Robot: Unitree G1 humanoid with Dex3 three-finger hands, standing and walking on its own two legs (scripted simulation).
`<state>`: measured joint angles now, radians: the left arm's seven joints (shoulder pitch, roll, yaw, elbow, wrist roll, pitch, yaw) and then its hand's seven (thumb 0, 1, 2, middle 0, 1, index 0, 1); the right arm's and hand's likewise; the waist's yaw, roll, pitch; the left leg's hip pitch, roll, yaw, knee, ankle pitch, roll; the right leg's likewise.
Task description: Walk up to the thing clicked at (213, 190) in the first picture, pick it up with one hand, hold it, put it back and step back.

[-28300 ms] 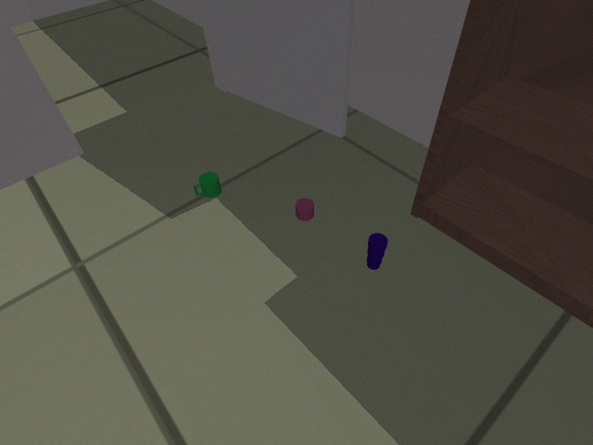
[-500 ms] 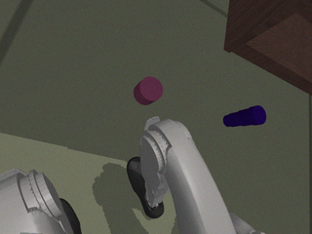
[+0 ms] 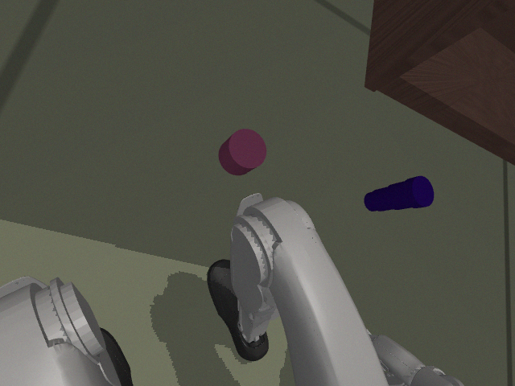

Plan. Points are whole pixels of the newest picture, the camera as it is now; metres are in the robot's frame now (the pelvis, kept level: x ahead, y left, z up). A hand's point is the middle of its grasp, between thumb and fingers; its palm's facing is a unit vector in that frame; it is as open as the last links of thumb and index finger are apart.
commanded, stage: close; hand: left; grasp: from above
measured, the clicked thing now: out of the picture +0.44 +0.32 -0.26
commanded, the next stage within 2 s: settle in 0.70 s
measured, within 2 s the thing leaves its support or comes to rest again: leaves its support in 1.14 s
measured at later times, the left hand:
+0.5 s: hand out of the picture +0.44 +0.32 -0.22, palm faces -0.44 -0.14 -0.88, open 12.1 cm
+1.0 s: hand out of the picture +0.44 +0.32 -0.22, palm faces -0.45 -0.14 -0.88, open 12.0 cm
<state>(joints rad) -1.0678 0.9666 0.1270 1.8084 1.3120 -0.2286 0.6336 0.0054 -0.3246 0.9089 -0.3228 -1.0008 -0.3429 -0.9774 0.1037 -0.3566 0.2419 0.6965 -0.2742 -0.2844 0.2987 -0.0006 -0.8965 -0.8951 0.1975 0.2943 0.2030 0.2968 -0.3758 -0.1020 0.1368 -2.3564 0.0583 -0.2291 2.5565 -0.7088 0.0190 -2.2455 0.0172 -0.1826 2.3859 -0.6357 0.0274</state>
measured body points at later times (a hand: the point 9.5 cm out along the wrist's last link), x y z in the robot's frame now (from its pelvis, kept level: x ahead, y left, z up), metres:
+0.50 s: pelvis +0.00 +0.00 +0.00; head +0.26 +0.12 +0.35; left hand +0.46 +0.32 -0.17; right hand +0.04 -0.25 -0.06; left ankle +0.07 +0.13 -0.27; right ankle +0.12 -0.11 -0.27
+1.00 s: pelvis +0.00 +0.00 +0.00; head +0.26 +0.12 +0.35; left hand +0.46 +0.33 -0.17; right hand +0.05 -0.25 -0.06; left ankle +0.07 +0.13 -0.27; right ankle +0.12 -0.11 -0.27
